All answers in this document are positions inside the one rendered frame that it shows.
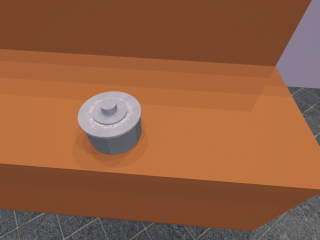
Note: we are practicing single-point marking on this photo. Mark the table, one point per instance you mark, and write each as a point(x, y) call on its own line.
point(223, 143)

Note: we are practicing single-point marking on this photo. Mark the knob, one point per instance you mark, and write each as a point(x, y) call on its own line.
point(108, 106)

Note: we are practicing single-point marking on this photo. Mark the lid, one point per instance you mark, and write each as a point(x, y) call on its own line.
point(106, 126)

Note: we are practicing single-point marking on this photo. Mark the pot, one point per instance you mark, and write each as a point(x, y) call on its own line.
point(117, 145)

